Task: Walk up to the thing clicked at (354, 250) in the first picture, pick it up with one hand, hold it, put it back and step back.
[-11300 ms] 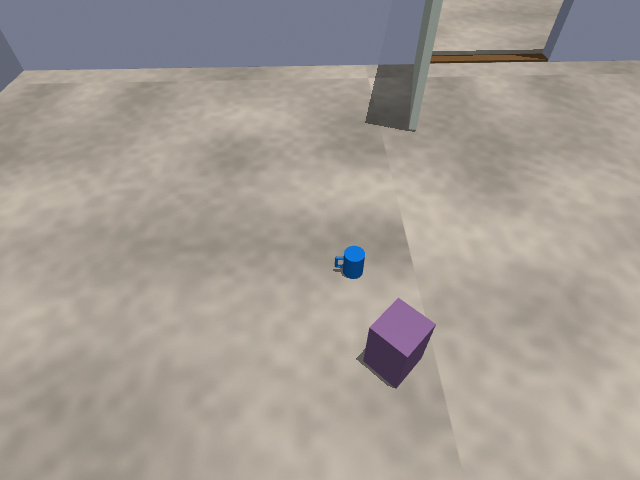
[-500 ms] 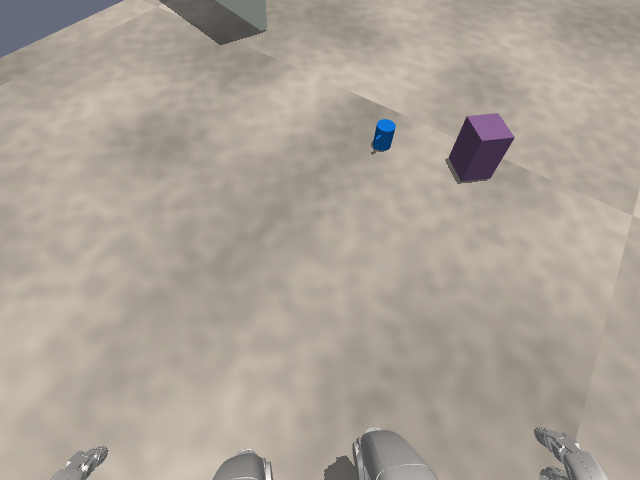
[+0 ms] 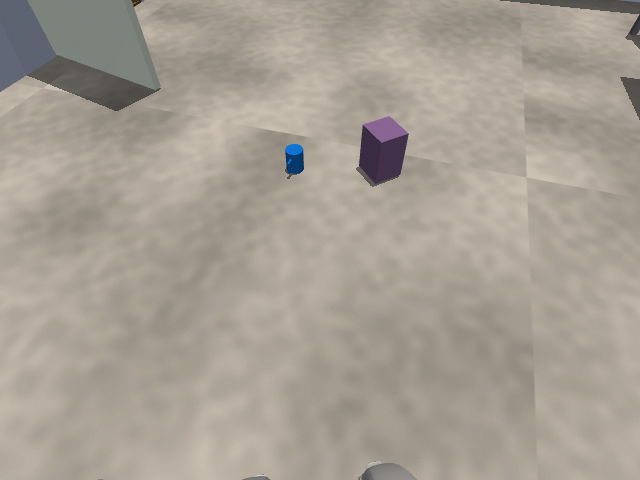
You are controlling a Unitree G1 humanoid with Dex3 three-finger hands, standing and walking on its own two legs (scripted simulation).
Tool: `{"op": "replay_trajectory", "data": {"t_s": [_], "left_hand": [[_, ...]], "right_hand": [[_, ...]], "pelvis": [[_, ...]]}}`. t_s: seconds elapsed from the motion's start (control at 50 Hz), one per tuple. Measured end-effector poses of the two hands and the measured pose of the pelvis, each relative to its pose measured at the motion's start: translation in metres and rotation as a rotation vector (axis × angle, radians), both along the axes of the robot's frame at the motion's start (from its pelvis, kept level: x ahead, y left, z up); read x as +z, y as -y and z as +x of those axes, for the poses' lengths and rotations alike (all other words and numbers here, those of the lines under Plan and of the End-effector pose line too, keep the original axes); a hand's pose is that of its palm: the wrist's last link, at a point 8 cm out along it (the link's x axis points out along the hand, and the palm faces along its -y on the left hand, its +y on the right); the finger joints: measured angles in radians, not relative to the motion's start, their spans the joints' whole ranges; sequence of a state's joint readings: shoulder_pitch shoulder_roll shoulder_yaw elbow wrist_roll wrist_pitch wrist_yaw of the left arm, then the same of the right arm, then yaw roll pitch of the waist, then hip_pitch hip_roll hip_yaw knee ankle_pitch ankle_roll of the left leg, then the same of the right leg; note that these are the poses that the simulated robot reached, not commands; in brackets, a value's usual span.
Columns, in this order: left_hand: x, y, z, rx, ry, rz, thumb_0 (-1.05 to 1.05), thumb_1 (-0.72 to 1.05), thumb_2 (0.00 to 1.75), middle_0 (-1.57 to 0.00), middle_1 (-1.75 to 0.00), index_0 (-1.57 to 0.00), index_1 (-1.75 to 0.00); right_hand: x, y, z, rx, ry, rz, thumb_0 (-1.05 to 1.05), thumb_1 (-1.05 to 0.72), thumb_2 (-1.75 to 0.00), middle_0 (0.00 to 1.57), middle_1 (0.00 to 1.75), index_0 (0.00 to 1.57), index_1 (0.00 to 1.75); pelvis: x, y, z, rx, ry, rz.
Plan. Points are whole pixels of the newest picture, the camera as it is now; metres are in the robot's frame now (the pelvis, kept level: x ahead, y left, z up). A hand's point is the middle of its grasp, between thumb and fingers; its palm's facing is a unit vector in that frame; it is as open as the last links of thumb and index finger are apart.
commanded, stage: walk up
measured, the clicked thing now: (293, 161) +1.50 +0.09 -0.68
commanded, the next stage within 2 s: stand in 0.82 s
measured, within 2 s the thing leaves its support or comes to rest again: neither
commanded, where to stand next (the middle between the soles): +0.09 +0.01 m, yaw -7 degrees
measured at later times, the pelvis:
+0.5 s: pelvis +0.01 -0.02 +0.02, yaw -8 degrees
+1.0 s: pelvis +0.03 -0.01 +0.05, yaw -8 degrees
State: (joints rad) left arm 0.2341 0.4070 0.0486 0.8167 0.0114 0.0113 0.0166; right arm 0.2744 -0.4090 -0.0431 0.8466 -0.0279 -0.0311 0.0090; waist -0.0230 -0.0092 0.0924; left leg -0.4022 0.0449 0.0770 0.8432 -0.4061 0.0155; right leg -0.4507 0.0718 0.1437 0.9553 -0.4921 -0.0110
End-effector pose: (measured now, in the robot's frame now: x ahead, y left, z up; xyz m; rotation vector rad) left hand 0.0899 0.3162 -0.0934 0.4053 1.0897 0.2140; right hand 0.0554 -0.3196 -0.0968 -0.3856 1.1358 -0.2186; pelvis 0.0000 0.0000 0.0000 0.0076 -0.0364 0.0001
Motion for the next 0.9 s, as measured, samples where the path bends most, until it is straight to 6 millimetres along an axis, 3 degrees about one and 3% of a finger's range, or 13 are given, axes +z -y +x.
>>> {"op": "replay_trajectory", "data": {"t_s": [0.1,0.22,0.36,0.56,0.72,0.9], "left_hand": [[0.005,0.011,0.012,-0.054,-0.019,-0.023,0.01,0.9,0.9,-0.21,-0.3,-0.2,-0.3],[0.01,0.024,0.017,-0.071,-0.023,0.01,0.01,0.9,0.9,-0.21,-0.3,-0.2,-0.3],[0.01,0.036,0.019,-0.087,-0.046,0.008,0.01,0.9,0.9,-0.21,-0.3,-0.2,-0.3],[0.011,0.051,0.053,-0.121,-0.033,-0.049,0.01,0.9,0.9,-0.21,-0.3,-0.2,-0.3],[0.02,0.052,0.075,-0.14,-0.033,-0.052,0.01,0.9,0.9,-0.21,-0.3,-0.2,-0.3],[0.025,0.05,0.081,-0.142,-0.07,-0.054,0.01,0.9,0.9,-0.21,-0.3,-0.2,-0.3]], "right_hand": [[0.009,-0.001,-0.025,-0.051,-0.023,0.021,0.01,-0.9,-0.9,0.21,0.3,0.21,0.3],[0.002,0.025,-0.037,-0.094,-0.065,0.016,0.01,-0.9,-0.9,0.21,0.3,0.21,0.3],[-0.002,0.031,-0.02,-0.131,-0.03,0.019,0.01,-0.9,-0.9,0.21,0.3,0.2,0.3],[0.004,0.008,-0.002,-0.15,-0.002,0.08,0.01,-0.9,-0.9,0.21,0.3,0.2,0.29],[0.01,-0.001,0.001,-0.186,-0.013,0.097,0.01,-0.9,-0.9,0.21,0.3,0.2,0.3],[0.017,0.001,-0.005,-0.22,-0.051,0.087,0.01,-0.9,-0.9,0.21,0.3,0.2,0.3]], "pelvis": [[0.011,0.007,0.0,-0.044,0.004,-0.016],[0.009,0.024,0.004,-0.072,-0.001,-0.042],[0.011,0.024,0.008,-0.108,-0.001,-0.013],[0.023,0.017,0.015,-0.141,-0.001,0.003],[0.033,0.012,0.019,-0.167,0.002,0.002],[0.041,0.01,0.023,-0.158,-0.002,0.0]]}}
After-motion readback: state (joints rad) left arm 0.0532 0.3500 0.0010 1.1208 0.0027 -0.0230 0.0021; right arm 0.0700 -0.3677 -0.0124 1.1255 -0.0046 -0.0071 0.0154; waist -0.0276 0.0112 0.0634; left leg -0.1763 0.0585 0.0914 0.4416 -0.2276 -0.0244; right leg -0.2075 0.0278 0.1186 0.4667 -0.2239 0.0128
